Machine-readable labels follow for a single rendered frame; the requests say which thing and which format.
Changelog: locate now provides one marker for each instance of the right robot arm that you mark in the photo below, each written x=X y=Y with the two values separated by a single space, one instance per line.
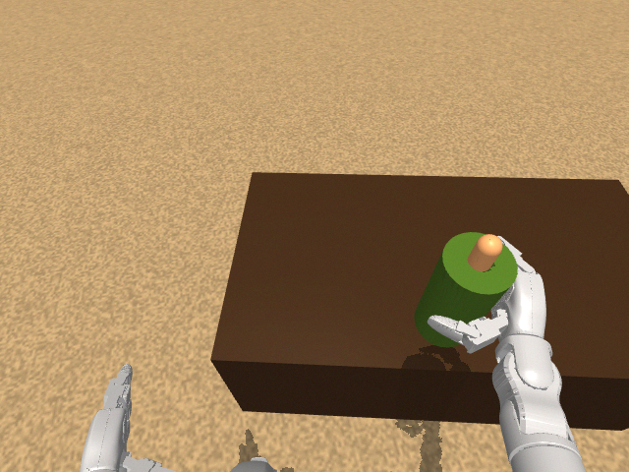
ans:
x=536 y=434

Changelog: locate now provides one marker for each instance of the right robot hand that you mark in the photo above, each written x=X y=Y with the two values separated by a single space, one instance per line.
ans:
x=522 y=309

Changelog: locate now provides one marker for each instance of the bottle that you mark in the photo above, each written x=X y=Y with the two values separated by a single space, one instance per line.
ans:
x=473 y=272

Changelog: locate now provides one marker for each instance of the left robot hand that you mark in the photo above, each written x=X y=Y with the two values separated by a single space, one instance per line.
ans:
x=106 y=441

